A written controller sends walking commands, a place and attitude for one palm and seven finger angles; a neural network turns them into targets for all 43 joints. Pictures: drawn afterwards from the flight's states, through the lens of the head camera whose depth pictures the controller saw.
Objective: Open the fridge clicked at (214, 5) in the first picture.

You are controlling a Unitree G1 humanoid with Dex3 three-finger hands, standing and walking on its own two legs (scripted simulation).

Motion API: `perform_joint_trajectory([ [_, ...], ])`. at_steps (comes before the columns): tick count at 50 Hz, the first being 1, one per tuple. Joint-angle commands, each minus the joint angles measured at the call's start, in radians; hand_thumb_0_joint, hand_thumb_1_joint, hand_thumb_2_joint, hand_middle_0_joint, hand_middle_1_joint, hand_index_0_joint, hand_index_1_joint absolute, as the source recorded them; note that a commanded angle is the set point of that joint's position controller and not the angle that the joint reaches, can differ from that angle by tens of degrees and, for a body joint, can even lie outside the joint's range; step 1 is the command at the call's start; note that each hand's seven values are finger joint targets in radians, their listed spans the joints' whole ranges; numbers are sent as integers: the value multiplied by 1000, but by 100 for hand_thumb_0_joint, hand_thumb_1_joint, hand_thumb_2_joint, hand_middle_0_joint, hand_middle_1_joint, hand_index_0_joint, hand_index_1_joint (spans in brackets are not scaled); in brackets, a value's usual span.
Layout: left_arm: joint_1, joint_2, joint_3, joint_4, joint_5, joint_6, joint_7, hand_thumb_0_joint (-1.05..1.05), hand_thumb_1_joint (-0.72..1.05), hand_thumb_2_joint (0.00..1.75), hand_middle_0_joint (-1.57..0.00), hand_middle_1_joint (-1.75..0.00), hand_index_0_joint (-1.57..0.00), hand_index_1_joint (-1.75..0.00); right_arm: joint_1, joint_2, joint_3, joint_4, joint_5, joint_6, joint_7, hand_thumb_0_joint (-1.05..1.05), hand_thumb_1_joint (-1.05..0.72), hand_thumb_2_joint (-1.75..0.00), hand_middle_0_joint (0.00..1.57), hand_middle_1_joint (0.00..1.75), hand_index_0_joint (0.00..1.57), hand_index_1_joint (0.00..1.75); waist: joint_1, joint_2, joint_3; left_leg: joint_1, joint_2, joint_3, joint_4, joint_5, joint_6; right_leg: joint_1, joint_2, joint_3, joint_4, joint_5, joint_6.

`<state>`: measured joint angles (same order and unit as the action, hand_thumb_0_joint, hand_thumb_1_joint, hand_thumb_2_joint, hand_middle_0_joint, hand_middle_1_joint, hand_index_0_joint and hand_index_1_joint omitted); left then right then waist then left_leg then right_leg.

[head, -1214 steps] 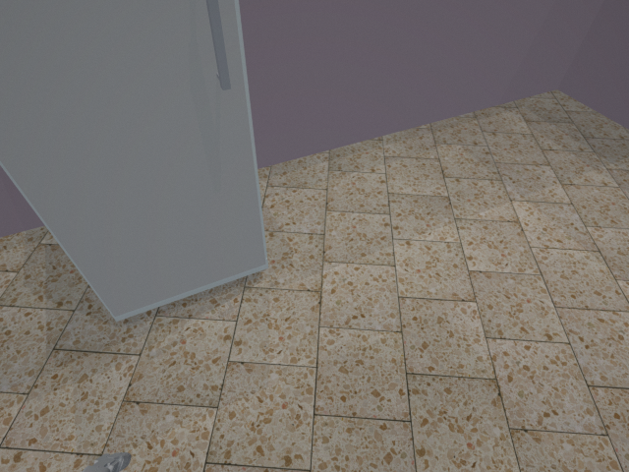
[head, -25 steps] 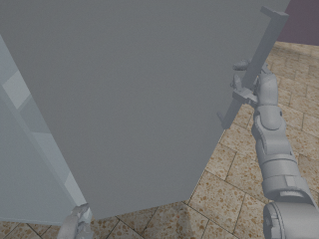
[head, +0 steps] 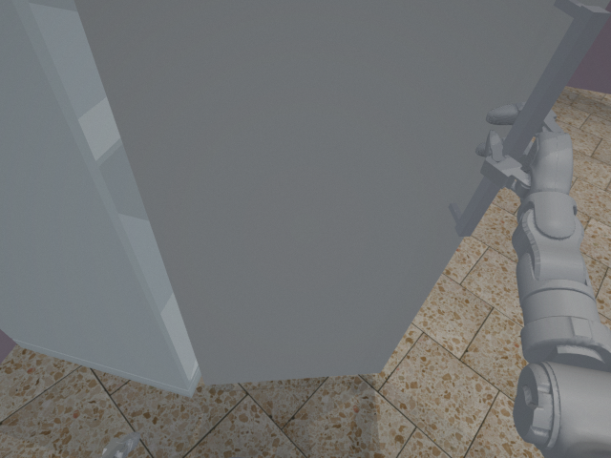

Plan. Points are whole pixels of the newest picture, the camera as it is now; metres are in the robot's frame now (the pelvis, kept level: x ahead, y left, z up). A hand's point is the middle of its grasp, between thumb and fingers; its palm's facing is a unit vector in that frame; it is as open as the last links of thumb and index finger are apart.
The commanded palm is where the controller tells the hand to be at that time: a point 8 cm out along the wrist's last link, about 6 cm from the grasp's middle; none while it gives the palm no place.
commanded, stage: stop walking and hold the door back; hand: right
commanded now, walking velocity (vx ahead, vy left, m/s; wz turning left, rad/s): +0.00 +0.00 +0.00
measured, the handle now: (504, 139) +0.48 -0.17 +0.22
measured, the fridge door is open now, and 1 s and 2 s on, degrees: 71 70 70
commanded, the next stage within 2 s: loosen the grip on the handle in 0.56 s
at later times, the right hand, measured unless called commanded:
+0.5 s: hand (496, 172) +0.44 -0.15 +0.20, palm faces +0.06 +0.98 -0.20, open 5.3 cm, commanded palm +0.41 -0.22 +0.18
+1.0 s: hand (500, 166) +0.45 -0.16 +0.20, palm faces +0.11 +0.98 -0.18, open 11.7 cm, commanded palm +0.41 -0.21 +0.20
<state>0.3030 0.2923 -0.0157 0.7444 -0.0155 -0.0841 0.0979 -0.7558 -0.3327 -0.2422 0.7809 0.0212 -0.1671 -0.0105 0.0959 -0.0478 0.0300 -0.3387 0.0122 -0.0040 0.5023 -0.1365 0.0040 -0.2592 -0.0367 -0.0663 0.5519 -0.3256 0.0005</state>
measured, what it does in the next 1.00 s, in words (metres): stands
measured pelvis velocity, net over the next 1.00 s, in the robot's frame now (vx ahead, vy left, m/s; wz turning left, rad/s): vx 0.03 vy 0.01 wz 0.01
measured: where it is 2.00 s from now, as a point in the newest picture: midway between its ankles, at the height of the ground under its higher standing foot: outside the picture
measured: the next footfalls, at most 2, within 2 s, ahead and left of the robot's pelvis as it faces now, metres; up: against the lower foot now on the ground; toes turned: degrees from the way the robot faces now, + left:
none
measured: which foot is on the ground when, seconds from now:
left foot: down 0.00-1.00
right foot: down 0.00-1.00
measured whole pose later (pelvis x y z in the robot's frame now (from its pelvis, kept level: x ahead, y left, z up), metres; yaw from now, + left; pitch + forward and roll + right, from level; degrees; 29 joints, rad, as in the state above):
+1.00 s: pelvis +0.03 +0.01 +0.00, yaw +1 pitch +2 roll -1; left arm 0.30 0.27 -0.01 0.65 -0.03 -0.14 0.02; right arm -0.61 -0.34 -0.22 0.59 0.06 -0.32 0.05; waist 0.04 0.00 -0.02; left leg -0.40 0.02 0.01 0.58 -0.22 0.02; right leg -0.29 -0.05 -0.08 0.55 -0.29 0.02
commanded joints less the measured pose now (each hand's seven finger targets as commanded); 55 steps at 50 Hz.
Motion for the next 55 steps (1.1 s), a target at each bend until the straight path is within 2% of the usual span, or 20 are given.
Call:
perform_joint_trajectory([
  [1,-114,106,38,-175,-14,-35,-1,0,90,90,-20,-30,-20,-30,-313,-237,-33,-291,27,-68,-14,0,-90,-90,45,140,45,140,-99,-1,-232,104,26,-30,-48,-185,-13,54,-102,128,-205,77,-54],
  [3,-131,86,23,-184,-15,-23,-3,0,90,90,-20,-30,-20,-30,-316,-231,-41,-316,24,-79,-20,0,-90,-90,45,140,45,140,-102,-88,-209,149,-5,24,93,-204,-24,-67,-182,198,-297,-34,-96],
  [4,-126,96,31,-183,-16,-17,-1,0,90,90,-20,-30,-20,-30,-308,-267,-67,-317,17,-78,-29,0,-90,-90,45,140,45,140,-112,-28,-205,159,-4,20,111,-146,-24,-81,-203,209,-262,38,-108],
  [7,-129,93,37,-187,-14,-13,1,0,90,90,-20,-30,-20,-30,-274,-220,-21,-365,12,-67,-30,0,-90,-90,45,140,45,140,-102,36,-267,212,55,-34,12,62,-15,-17,-118,69,-106,231,-48],
  [9,-112,79,38,-178,-11,-8,3,0,90,90,-20,-30,-20,-30,-252,-236,-28,-351,-1,-64,-35,0,-90,-90,45,140,45,140,-97,47,-223,155,99,-87,-58,-121,-2,-67,-61,33,-106,-7,-20],
  [12,-99,80,46,-166,-13,4,7,0,90,90,-20,-30,-20,-30,-204,-293,-77,-361,9,-57,-45,0,-90,-90,45,140,45,140,-99,225,-231,100,157,-163,-167,-199,27,-17,-16,27,-30,0,-12],
  [18,-147,72,32,-186,-12,4,8,0,90,90,-20,-30,-20,-30,-158,-196,-16,-458,18,-69,-39,0,-90,-90,45,140,45,140,-100,58,-268,139,64,-27,-20,28,-12,45,-93,76,-136,210,-26],
  [31,-166,61,33,-200,-16,27,13,0,90,90,-20,-30,-20,-30,-111,-139,39,-550,30,-57,-46,0,-90,-90,45,140,45,140,-89,83,-262,130,88,-61,-52,65,-2,47,-68,41,-92,186,-16],
  [32,-159,65,32,-196,-13,28,14,0,90,90,-20,-30,-20,-30,-114,-156,22,-541,28,-57,-49,0,-90,-90,45,140,45,140,-92,86,-271,147,88,-55,-45,77,-2,41,-71,46,-91,203,-16],
  [33,-118,51,93,-193,28,-29,-18,0,90,90,-20,-30,-20,-30,-928,-692,-301,-652,-111,-84,-30,0,-90,-90,45,140,45,140,-131,357,-162,198,60,-98,-105,117,26,-32,-86,12,-58,164,-42],
  [34,-89,67,68,-185,10,-91,-47,0,90,90,-20,-30,-20,-30,-619,-304,-61,-150,-106,-1,44,0,-78,-84,45,140,45,140,6,255,-466,208,-17,54,48,213,51,23,15,27,-209,375,-21],
  [35,-61,74,74,-193,-31,-97,-46,0,90,90,-20,-30,-20,-30,-384,-138,-28,-257,0,0,82,0,-66,-78,45,140,45,140,-67,174,-434,119,-4,82,52,139,49,77,-3,57,-129,404,15],
  [36,-72,90,70,-184,-26,-107,-47,0,90,90,-20,-30,-20,-30,-316,-164,-69,-245,33,-12,103,0,-54,-73,45,140,45,140,-97,-133,-421,49,20,63,38,75,51,182,1,37,-104,400,58],
  [37,-42,96,55,-172,-11,-96,-47,0,90,90,-20,-30,-20,-30,-304,-227,-134,-295,79,-49,99,0,-42,-67,45,140,45,140,-113,-182,-427,55,8,57,9,39,44,213,9,53,-119,330,66],
  [41,-87,92,52,-215,-1,-117,-63,0,90,90,-20,-30,-20,-30,-299,-170,-40,-366,55,-185,63,0,7,-43,45,140,45,140,-77,148,-262,79,0,38,-26,-65,32,-17,1,35,-119,96,-6],
  [45,-107,96,53,-240,-13,-116,-68,0,90,90,-20,-30,-20,-30,-256,-212,-18,-403,29,-234,69,0,55,-20,42,137,42,137,-91,109,-276,89,6,-3,-29,-134,29,-60,20,3,-100,33,-22],
  [50,-90,96,56,-231,-25,-112,-56,0,90,90,-20,-30,-20,-30,-245,-196,23,-443,51,-203,94,0,55,-20,36,128,36,128,-74,94,-304,132,12,-29,-46,-66,17,-61,36,-14,-77,89,-29],
  [52,-77,102,60,-218,-27,-107,-48,0,90,90,-20,-30,-20,-30,-231,-233,-22,-443,70,-190,101,0,55,-20,33,125,33,125,-74,132,-324,169,14,-39,-52,-26,9,-64,38,-12,-74,117,-32],
  [53,-72,114,62,-201,-24,-99,-40,0,90,90,-20,-30,-20,-30,-262,-370,-132,-432,75,-187,98,0,55,-20,32,123,32,123,-80,144,-334,198,24,-62,-56,-21,1,-92,39,-16,-61,117,-33],
  [55,-80,98,60,-201,-24,-91,-39,0,90,90,-20,-30,-20,-30,-280,-324,-108,-472,90,-190,116,0,55,-20,29,120,29,120,-84,116,-381,243,28,-63,-41,53,0,-88,45,-12,-64,159,-31],
])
